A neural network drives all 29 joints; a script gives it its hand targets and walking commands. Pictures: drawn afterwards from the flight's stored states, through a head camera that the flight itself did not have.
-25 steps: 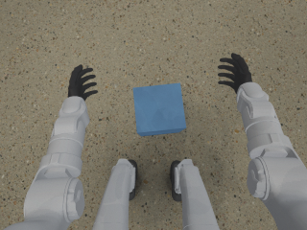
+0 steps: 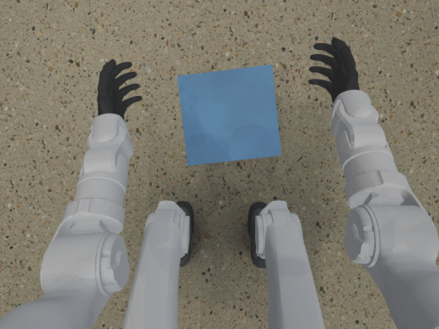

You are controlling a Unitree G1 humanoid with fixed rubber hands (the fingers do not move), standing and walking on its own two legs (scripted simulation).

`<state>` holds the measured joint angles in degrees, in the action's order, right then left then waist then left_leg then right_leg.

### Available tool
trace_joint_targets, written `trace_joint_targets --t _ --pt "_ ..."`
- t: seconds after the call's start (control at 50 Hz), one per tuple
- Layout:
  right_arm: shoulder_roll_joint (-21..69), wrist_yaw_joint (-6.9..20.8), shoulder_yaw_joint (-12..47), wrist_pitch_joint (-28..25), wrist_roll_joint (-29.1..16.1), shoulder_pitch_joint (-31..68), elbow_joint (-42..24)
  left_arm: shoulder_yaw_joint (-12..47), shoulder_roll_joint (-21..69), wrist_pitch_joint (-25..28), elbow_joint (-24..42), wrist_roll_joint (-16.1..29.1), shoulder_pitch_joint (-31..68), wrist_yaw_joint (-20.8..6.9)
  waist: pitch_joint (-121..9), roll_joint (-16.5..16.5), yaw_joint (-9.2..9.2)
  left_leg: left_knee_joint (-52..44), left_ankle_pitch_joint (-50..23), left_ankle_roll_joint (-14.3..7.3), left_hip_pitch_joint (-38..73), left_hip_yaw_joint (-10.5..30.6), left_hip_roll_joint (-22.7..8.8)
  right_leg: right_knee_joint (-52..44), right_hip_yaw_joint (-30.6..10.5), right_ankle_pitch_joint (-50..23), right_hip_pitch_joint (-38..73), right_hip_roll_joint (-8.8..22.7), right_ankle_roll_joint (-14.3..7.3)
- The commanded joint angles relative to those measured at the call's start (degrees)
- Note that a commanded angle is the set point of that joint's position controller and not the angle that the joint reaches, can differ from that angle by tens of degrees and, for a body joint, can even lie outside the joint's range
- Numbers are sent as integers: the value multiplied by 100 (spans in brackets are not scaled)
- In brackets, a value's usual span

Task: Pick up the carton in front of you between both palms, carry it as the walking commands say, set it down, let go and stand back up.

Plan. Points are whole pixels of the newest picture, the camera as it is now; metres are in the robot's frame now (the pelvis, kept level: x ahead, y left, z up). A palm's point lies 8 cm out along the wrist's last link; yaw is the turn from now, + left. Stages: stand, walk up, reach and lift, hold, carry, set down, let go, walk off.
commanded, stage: reach and lift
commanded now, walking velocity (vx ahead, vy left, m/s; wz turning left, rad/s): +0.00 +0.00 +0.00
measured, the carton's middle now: (228, 122) +0.46 -0.03 -0.42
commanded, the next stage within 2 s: none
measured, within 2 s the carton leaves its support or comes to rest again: leaves its support in 1.36 s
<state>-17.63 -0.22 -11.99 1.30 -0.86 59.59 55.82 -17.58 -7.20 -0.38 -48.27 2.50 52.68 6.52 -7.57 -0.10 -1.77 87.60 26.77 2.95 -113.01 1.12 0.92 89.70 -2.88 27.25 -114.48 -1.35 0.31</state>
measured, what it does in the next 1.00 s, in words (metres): lowers itself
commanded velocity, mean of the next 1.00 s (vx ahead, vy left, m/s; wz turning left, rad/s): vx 0.00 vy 0.00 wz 0.00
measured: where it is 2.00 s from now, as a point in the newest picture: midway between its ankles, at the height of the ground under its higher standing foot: (220, 245)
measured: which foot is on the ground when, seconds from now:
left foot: down 0.00-1.00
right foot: down 0.00-1.00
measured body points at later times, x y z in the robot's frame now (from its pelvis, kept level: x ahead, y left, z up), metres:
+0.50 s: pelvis -0.05 +0.01 -0.16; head +0.32 -0.02 +0.10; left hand +0.47 +0.18 -0.34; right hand +0.48 -0.21 -0.35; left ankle +0.08 +0.14 -0.51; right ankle +0.07 -0.12 -0.51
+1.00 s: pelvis -0.04 +0.01 -0.17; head +0.32 -0.02 +0.10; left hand +0.48 +0.15 -0.35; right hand +0.49 -0.19 -0.36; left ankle +0.08 +0.14 -0.51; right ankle +0.07 -0.12 -0.51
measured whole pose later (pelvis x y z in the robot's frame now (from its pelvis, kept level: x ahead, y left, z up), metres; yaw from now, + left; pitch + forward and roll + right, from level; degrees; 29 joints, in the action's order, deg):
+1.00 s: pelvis -0.04 +0.01 -0.17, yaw +1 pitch +40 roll +3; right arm -21.7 -4.2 1.5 -1.8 -13.7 76.9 67.6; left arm -3.5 -13.5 1.6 -63.5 16.1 73.7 9.7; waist 13.8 2.4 -0.3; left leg 121.8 30.4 4.3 -131.8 1.6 4.0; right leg 123.9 -3.0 31.6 -132.6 -0.7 1.1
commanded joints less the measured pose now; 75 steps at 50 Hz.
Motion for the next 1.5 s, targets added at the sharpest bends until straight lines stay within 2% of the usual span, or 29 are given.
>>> trace_joint_targets --t 0.0,0.08,0.14,0.24,0.32,0.44,0.5,0.54,0.6,0.64,0.72,0.76,0.88,0.98,1.04,1.06,1.1,1.14,1.18,1.22,1.24,1.28,1.4,1.48 --pt "-811 -77 182 -150 -320 1094 -845 318 -624 134 740 343 739 111 -6004 -443 71 336 -2670 149 2361 -520 370 230 238 -3233 3774 -176 202" --pt "-1082 -114 408 -98 -643 1391 -1118 559 -772 43 1063 614 1037 219 -6338 -405 87 923 -2457 152 2465 -558 363 796 335 -2737 3420 -163 204" --pt "-1219 -130 488 -15 -784 1688 -1064 639 -831 -78 1084 713 1340 298 -6140 -421 85 1212 -1911 144 2325 -601 326 1057 403 -2055 3081 -125 198" --pt "-1279 -123 583 71 -892 2238 -308 633 -885 -196 475 755 1980 362 -4857 -352 74 1585 -699 117 1797 -585 229 1328 405 -591 1988 14 142" --pt "-1349 -141 675 13 -948 2657 305 659 -975 -137 -120 785 2484 351 -4244 -266 65 1905 -326 104 1596 -524 162 1598 319 -111 1461 111 108" --pt "-1491 -241 905 -217 -1100 3136 704 844 -1169 98 -643 987 3020 341 -4150 -220 93 2411 -640 106 1550 -443 117 2095 216 -438 1417 186 96" --pt "-1546 -328 1100 -355 -1221 3295 598 1262 -895 180 -875 1503 3038 293 -4493 -321 346 2647 -1042 137 1581 -437 159 2283 219 -914 1827 200 91" --pt "-1608 -375 1080 -393 -1229 3334 455 1428 -910 191 -912 1648 3076 262 -4584 -376 493 2737 -1059 150 1453 -432 185 2358 223 -1084 1987 207 103" --pt "-1552 -410 1076 -400 -1235 3317 359 1482 -974 213 -791 1713 3189 259 -4538 -421 570 2820 -1185 148 1177 -452 235 2434 202 -1366 2212 195 98" --pt "-1449 -420 1109 -391 -1266 3201 303 1482 -1013 221 -770 1702 3072 275 -4694 -441 541 2867 -1324 142 1181 -489 265 2496 201 -1608 2456 170 121" --pt "-1109 -378 1262 -346 -1332 2895 440 1297 -1002 226 -1052 1495 2628 325 -4340 -468 202 2816 -1238 97 957 -555 289 2485 196 -1527 2281 130 152" --pt "-1005 -349 1259 -329 -1310 2855 521 1176 -985 240 -1113 1361 2588 320 -4060 -459 137 2784 -1133 75 819 -541 288 2443 185 -1389 2010 120 148" --pt "-973 -381 1173 -369 -1218 2872 705 1175 -857 292 -1028 1250 2840 312 -3862 -312 287 2740 -1056 85 886 -463 315 2347 192 -1207 1571 92 124" --pt "-497 -411 1457 -450 -1320 3230 666 1546 -231 330 -950 1410 3243 319 -3916 -194 416 2670 -1005 109 1100 -429 399 2269 198 -1043 1530 50 70" --pt "-461 -463 1360 -486 -1161 3360 789 1476 -69 337 -1143 1304 3297 382 -3874 -154 487 2614 -905 118 1191 -421 462 2207 229 -896 1507 35 72" --pt "-161 -444 1501 -491 -1173 3424 794 1496 90 354 -1160 1265 3346 393 -3874 -172 399 2587 -879 88 1242 -431 487 2187 238 -855 1486 14 73" --pt "933 -272 1845 -506 -1245 3964 723 1698 1078 376 -1165 1193 3851 223 -3891 -171 337 2592 -909 50 1180 -459 565 2178 223 -891 1512 -88 31" --pt "2370 14 2227 -446 -1209 4660 705 1954 2455 315 -1138 1056 4620 -79 -3918 -154 345 2673 -949 29 1097 -476 681 2264 246 -976 1456 -196 -2" --pt "3475 273 2325 -314 -1114 4970 619 1970 3397 182 -1010 824 5084 -373 -3832 -138 324 2759 -842 -2 1002 -528 804 2354 320 -872 1379 -283 -9" --pt "3984 453 2221 -202 -1008 5062 460 1848 3898 54 -875 597 5278 -559 -3739 -95 319 2802 -769 -26 984 -555 866 2409 412 -779 1161 -359 -6" --pt "4257 517 2218 -175 -1019 5136 282 1886 4150 17 -727 587 5359 -620 -3852 -71 300 2812 -865 -34 1015 -584 904 2432 447 -865 1222 -401 -13" --pt "4640 589 2283 -126 -1069 5210 -17 1972 4559 -46 -556 667 5450 -707 -4245 -69 375 2884 -1115 -37 1174 -634 948 2495 511 -1175 1498 -457 7" --pt "5690 537 2732 138 -1293 5053 -1323 2722 5623 -269 620 1054 5558 -695 -6590 -172 568 2933 -1933 8 2080 -760 1054 2551 708 -2291 3051 -613 96" --pt "6283 526 2849 537 -1127 4523 -2105 3060 5910 -568 1647 935 5363 -712 -7326 -274 447 2618 -1653 24 2331 -855 1099 2279 773 -2142 3580 -717 160"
